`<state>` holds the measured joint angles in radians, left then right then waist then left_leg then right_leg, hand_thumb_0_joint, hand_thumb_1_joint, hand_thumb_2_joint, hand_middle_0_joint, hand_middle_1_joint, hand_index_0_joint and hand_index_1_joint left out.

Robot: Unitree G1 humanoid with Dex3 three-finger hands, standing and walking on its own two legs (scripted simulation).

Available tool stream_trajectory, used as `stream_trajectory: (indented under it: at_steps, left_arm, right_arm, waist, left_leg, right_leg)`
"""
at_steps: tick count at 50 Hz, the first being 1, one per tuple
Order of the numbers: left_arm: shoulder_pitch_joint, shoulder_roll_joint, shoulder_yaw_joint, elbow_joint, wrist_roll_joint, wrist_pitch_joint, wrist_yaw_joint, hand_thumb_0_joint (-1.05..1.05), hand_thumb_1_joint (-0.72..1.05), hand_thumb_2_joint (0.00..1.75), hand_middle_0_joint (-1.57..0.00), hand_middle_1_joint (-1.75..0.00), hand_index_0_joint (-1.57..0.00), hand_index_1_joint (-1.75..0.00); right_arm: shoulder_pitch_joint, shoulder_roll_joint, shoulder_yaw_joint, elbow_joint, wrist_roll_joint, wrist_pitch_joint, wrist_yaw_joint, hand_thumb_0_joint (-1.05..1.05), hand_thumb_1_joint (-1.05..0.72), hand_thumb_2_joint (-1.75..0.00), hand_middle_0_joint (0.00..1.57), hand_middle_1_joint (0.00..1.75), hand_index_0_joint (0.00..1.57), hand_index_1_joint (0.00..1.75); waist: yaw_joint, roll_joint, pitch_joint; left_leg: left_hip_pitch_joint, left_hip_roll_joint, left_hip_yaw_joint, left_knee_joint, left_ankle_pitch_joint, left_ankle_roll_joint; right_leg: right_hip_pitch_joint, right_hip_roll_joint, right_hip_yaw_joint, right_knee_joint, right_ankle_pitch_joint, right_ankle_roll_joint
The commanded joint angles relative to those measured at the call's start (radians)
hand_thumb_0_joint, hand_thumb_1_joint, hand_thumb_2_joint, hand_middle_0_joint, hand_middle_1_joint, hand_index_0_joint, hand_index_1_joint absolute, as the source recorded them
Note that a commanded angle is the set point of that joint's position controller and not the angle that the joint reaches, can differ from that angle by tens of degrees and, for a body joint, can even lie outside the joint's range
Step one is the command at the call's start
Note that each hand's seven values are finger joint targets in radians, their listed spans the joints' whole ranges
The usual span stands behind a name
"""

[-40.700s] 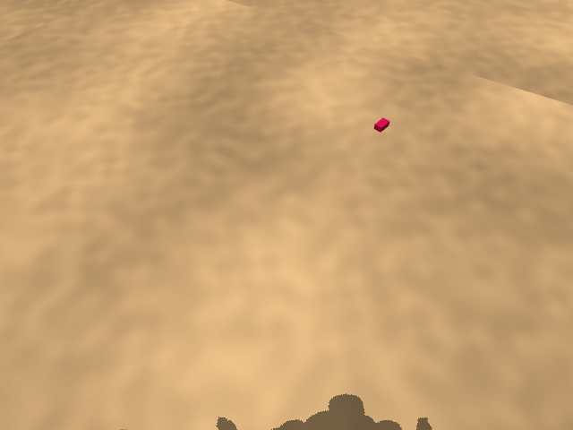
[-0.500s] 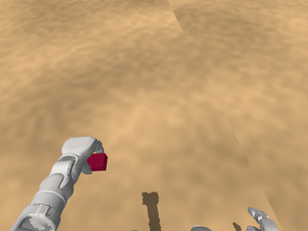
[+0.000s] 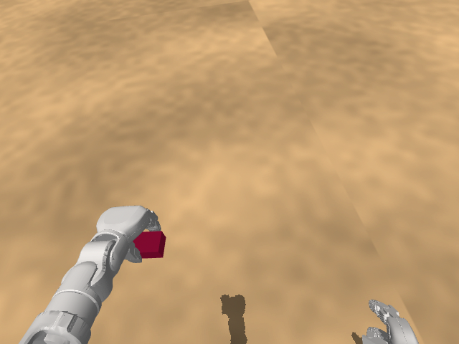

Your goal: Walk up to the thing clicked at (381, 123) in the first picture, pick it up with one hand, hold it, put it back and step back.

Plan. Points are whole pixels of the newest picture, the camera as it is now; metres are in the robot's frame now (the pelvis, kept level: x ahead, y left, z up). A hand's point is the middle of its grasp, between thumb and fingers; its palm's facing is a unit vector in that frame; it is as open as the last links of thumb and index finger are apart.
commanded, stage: hold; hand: left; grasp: from above
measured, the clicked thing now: (144, 245) +0.32 +0.21 -0.08
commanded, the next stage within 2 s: crouch in 1.08 s
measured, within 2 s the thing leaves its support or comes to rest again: neither
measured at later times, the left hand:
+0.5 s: hand (130, 247) +0.29 +0.21 -0.02, palm faces -0.44 -0.02 -0.90, open 7.3 cm
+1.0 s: hand (129, 246) +0.29 +0.22 -0.02, palm faces -0.45 -0.02 -0.89, open 7.3 cm
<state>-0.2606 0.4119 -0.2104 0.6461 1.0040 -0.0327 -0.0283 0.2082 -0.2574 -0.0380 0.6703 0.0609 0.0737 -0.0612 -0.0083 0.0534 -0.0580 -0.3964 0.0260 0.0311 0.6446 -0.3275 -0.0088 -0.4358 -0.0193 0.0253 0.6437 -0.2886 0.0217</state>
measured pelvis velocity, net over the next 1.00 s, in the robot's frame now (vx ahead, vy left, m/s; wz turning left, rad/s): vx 0.00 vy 0.00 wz -0.01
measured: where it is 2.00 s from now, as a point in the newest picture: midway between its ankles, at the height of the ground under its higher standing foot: outside the picture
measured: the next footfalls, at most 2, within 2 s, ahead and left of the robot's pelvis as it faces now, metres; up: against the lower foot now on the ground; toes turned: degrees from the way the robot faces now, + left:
none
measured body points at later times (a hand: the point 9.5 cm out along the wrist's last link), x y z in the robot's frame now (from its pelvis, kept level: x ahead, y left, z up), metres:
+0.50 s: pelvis -0.01 +0.00 +0.01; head +0.00 -0.03 +0.46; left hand +0.31 +0.21 +0.03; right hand +0.14 -0.26 -0.11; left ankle +0.00 +0.13 -0.72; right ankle +0.02 -0.13 -0.72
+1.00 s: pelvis +0.00 +0.00 +0.01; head +0.01 -0.03 +0.46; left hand +0.31 +0.21 +0.03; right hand +0.15 -0.25 -0.10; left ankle +0.00 +0.13 -0.72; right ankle +0.02 -0.13 -0.72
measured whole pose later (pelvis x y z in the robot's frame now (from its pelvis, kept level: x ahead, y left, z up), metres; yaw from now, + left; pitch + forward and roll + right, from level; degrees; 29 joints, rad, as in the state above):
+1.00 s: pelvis +0.00 +0.00 +0.01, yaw +0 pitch +1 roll +1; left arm -0.24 0.41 -0.22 0.61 0.99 -0.05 -0.05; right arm 0.18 -0.25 -0.02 0.67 0.07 0.09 -0.07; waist 0.01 0.05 -0.01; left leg -0.26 0.02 0.04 0.50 -0.26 -0.01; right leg -0.31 -0.02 0.03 0.51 -0.22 0.02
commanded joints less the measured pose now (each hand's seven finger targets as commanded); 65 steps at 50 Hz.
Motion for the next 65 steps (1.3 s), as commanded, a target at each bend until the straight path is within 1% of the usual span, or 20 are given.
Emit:
stream_trajectory:
  at_steps: [1, 4, 10, 12, 26, 30, 31, 33, 35, 37, 39, 41, 50, 52, 54, 56, 58, 59, 60, 65]
  left_arm:
    - [-0.317, 0.223, 0.112, -0.182, -0.012, -0.006, 0.027, 0.00, 0.75, 0.16, -1.02, -0.29, -1.09, -0.23]
    - [-0.312, 0.203, 0.096, -0.198, -0.015, -0.009, 0.026, 0.00, 0.77, 0.16, -1.04, -0.30, -1.11, -0.23]
    - [-0.305, 0.220, 0.114, -0.207, -0.013, -0.007, 0.028, 0.00, 0.75, 0.16, -1.03, -0.31, -1.09, -0.24]
    - [-0.317, 0.205, 0.094, -0.211, -0.016, -0.008, 0.025, 0.00, 0.77, 0.16, -1.03, -0.33, -1.10, -0.25]
    - [-0.321, 0.227, 0.113, -0.233, -0.027, -0.008, -0.001, 0.00, 0.77, 0.12, -1.02, -0.31, -1.10, -0.24]
    - [-0.297, 0.212, 0.099, -0.224, -0.030, -0.010, -0.010, 0.00, 0.80, 0.15, -1.05, -0.33, -1.12, -0.25]
    - [-0.283, 0.228, 0.116, -0.224, -0.030, -0.012, -0.010, 0.00, 0.78, 0.15, -1.04, -0.32, -1.11, -0.25]
    - [-0.295, 0.204, 0.091, -0.250, -0.026, -0.018, -0.012, 0.00, 0.78, 0.16, -1.03, -0.34, -1.10, -0.26]
    - [-0.299, 0.233, 0.121, -0.260, -0.028, -0.020, -0.007, 0.00, 0.80, 0.17, -1.06, -0.32, -1.13, -0.25]
    - [-0.325, 0.211, 0.098, -0.242, -0.027, -0.020, -0.004, 0.00, 0.80, 0.17, -1.05, -0.35, -1.13, -0.27]
    - [-0.281, 0.213, 0.109, -0.224, -0.024, -0.018, 0.001, 0.00, 0.80, 0.17, -1.06, -0.32, -1.13, -0.25]
    - [-0.298, 0.206, 0.096, -0.236, -0.024, -0.021, 0.003, 0.00, 0.79, 0.16, -1.05, -0.32, -1.12, -0.25]
    - [-0.316, 0.226, 0.119, -0.210, -0.016, -0.016, 0.025, 0.00, 0.80, 0.18, -1.06, -0.31, -1.13, -0.24]
    - [-0.328, 0.202, 0.089, -0.207, -0.015, -0.015, 0.021, 0.00, 0.82, 0.17, -1.08, -0.31, -1.14, -0.24]
    - [-0.303, 0.218, 0.114, -0.196, -0.014, -0.015, 0.020, 0.00, 0.80, 0.19, -1.07, -0.31, -1.13, -0.25]
    - [-0.291, 0.183, 0.077, -0.198, -0.018, -0.012, 0.012, 0.00, 0.81, 0.18, -1.08, -0.31, -1.14, -0.24]
    - [-0.309, 0.217, 0.105, -0.205, -0.021, -0.017, 0.012, 0.00, 0.81, 0.17, -1.08, -0.30, -1.14, -0.24]
    - [-0.297, 0.210, 0.100, -0.192, -0.023, -0.019, 0.012, 0.00, 0.83, 0.10, -1.07, -0.35, -1.16, -0.26]
    - [-0.297, 0.202, 0.091, -0.202, -0.017, -0.022, 0.011, 0.00, 0.75, 0.15, -0.99, -0.29, -1.08, -0.22]
    - [-0.264, 0.188, 0.100, -0.118, -0.006, -0.037, 0.045, 0.00, 0.88, 0.22, -1.16, -0.28, -1.21, -0.23]
  right_arm:
    - [-0.070, -0.124, -0.041, -0.128, -0.002, -0.037, -0.015, 0.00, -0.90, -0.90, 0.20, 0.30, 0.20, 0.30]
    - [-0.080, -0.119, -0.035, -0.137, -0.001, -0.038, -0.016, 0.00, -0.90, -0.90, 0.20, 0.30, 0.20, 0.30]
    - [-0.089, -0.120, -0.037, -0.135, 0.000, -0.038, -0.018, 0.00, -0.90, -0.90, 0.20, 0.30, 0.20, 0.30]
    - [-0.091, -0.119, -0.032, -0.136, 0.001, -0.038, -0.019, 0.00, -0.90, -0.90, 0.20, 0.30, 0.20, 0.30]
    - [-0.120, -0.115, -0.023, -0.144, 0.007, -0.039, -0.023, 0.00, -0.90, -0.90, 0.20, 0.30, 0.20, 0.30]
    - [-0.126, -0.115, -0.022, -0.153, 0.008, -0.038, -0.024, 0.00, -0.90, -0.90, 0.20, 0.30, 0.20, 0.30]
    - [-0.126, -0.116, -0.021, -0.151, 0.009, -0.037, -0.025, 0.00, -0.90, -0.90, 0.20, 0.30, 0.20, 0.30]
    - [-0.131, -0.110, -0.021, -0.158, 0.006, -0.037, -0.025, 0.00, -0.90, -0.90, 0.20, 0.30, 0.20, 0.30]
    - [-0.136, -0.113, -0.021, -0.155, 0.008, -0.036, -0.027, 0.00, -0.90, -0.90, 0.20, 0.30, 0.20, 0.30]
    - [-0.123, -0.111, -0.019, -0.148, 0.006, -0.037, -0.026, 0.00, -0.90, -0.90, 0.20, 0.30, 0.20, 0.30]
    - [-0.128, -0.111, -0.021, -0.149, 0.008, -0.035, -0.026, 0.00, -0.90, -0.90, 0.20, 0.30, 0.20, 0.30]
    - [-0.126, -0.112, -0.022, -0.146, 0.007, -0.035, -0.026, 0.00, -0.90, -0.90, 0.20, 0.30, 0.20, 0.30]
    - [-0.113, -0.113, -0.028, -0.131, 0.007, -0.023, -0.024, 0.00, -0.90, -0.90, 0.20, 0.30, 0.20, 0.30]
    - [-0.110, -0.115, -0.030, -0.133, 0.006, -0.022, -0.022, 0.00, -0.90, -0.90, 0.20, 0.30, 0.20, 0.30]
    - [-0.112, -0.113, -0.030, -0.136, 0.008, -0.021, -0.023, 0.00, -0.90, -0.90, 0.20, 0.30, 0.20, 0.30]
    - [-0.113, -0.111, -0.031, -0.139, 0.008, -0.020, -0.021, 0.00, -0.90, -0.90, 0.20, 0.30, 0.20, 0.30]
    - [-0.107, -0.114, -0.032, -0.136, 0.008, -0.018, -0.021, 0.00, -0.90, -0.90, 0.20, 0.30, 0.20, 0.30]
    - [-0.106, -0.114, -0.031, -0.138, 0.009, -0.016, -0.021, 0.00, -0.93, -0.91, 0.20, 0.30, 0.20, 0.30]
    - [-0.107, -0.116, -0.034, -0.145, 0.009, -0.014, -0.021, 0.00, -0.88, -0.89, 0.20, 0.30, 0.20, 0.30]
    - [-0.088, -0.117, -0.035, -0.133, 0.007, -0.007, -0.019, 0.00, -0.89, -0.90, 0.20, 0.30, 0.20, 0.30]
  waist:
    - [0.004, -0.052, -0.243]
    - [0.001, -0.050, -0.228]
    - [0.012, -0.042, -0.228]
    - [0.004, -0.048, -0.214]
    - [0.022, -0.049, -0.180]
    - [0.014, -0.054, -0.162]
    - [0.022, -0.046, -0.165]
    - [0.018, -0.040, -0.179]
    - [0.022, -0.049, -0.184]
    - [0.010, -0.043, -0.175]
    - [0.022, -0.039, -0.167]
    - [0.012, -0.050, -0.190]
    - [0.024, -0.035, -0.200]
    - [0.014, -0.041, -0.199]
    - [0.024, -0.043, -0.200]
    - [0.015, -0.069, -0.190]
    - [0.021, -0.040, -0.199]
    - [0.022, -0.048, -0.187]
    - [0.018, -0.039, -0.187]
    - [0.002, -0.089, -0.160]
  left_leg:
    - [0.121, -0.042, 0.000, -0.096, 0.237, 0.025]
    - [0.127, -0.048, 0.006, -0.106, 0.212, 0.027]
    - [0.150, -0.043, 0.006, -0.130, 0.220, 0.024]
    - [0.153, -0.042, 0.006, -0.139, 0.211, 0.026]
    - [0.183, -0.042, 0.010, -0.192, 0.177, 0.025]
    - [0.187, -0.039, 0.007, -0.202, 0.175, 0.026]
    - [0.190, -0.040, 0.008, -0.205, 0.179, 0.025]
    - [0.204, -0.041, 0.008, -0.205, 0.195, 0.023]
    - [0.211, -0.044, 0.011, -0.203, 0.201, 0.026]
    - [0.209, -0.039, 0.008, -0.208, 0.199, 0.024]
    - [0.209, -0.041, 0.009, -0.212, 0.196, 0.022]
    - [0.223, -0.039, 0.007, -0.209, 0.225, 0.023]
    - [0.230, -0.041, 0.011, -0.206, 0.274, 0.021]
    - [0.237, -0.039, 0.011, -0.209, 0.277, 0.021]
    - [0.233, -0.044, 0.014, -0.204, 0.272, 0.023]
    - [0.235, -0.044, 0.014, -0.206, 0.274, 0.025]
    - [0.234, -0.041, 0.013, -0.207, 0.290, 0.021]
    - [0.229, -0.038, 0.010, -0.210, 0.285, 0.020]
    - [0.236, -0.038, 0.011, -0.213, 0.285, 0.020]
    - [0.202, -0.042, 0.012, -0.190, 0.285, 0.024]
  right_leg:
    - [0.121, 0.048, -0.017, -0.105, 0.180, -0.022]
    - [0.125, 0.043, -0.011, -0.123, 0.159, -0.019]
    - [0.145, 0.046, -0.015, -0.137, 0.158, -0.024]
    - [0.136, 0.045, -0.015, -0.144, 0.154, -0.023]
    - [0.175, 0.043, -0.016, -0.194, 0.112, -0.024]
    - [0.172, 0.044, -0.017, -0.201, 0.110, -0.025]
    - [0.181, 0.044, -0.016, -0.201, 0.113, -0.026]
    - [0.183, 0.044, -0.016, -0.202, 0.125, -0.027]
    - [0.189, 0.041, -0.013, -0.210, 0.132, -0.023]
    - [0.181, 0.046, -0.018, -0.204, 0.134, -0.026]
    - [0.181, 0.045, -0.017, -0.209, 0.127, -0.028]
    - [0.192, 0.045, -0.017, -0.202, 0.157, -0.027]
    - [0.215, 0.044, -0.021, -0.205, 0.204, -0.028]
    - [0.210, 0.045, -0.021, -0.202, 0.208, -0.029]
    - [0.211, 0.041, -0.019, -0.211, 0.203, -0.026]
    - [0.219, 0.040, -0.019, -0.214, 0.211, -0.024]
    - [0.218, 0.042, -0.021, -0.207, 0.223, -0.027]
    - [0.217, 0.045, -0.024, -0.208, 0.214, -0.029]
    - [0.213, 0.045, -0.022, -0.207, 0.216, -0.031]
    - [0.190, 0.041, -0.022, -0.198, 0.222, -0.027]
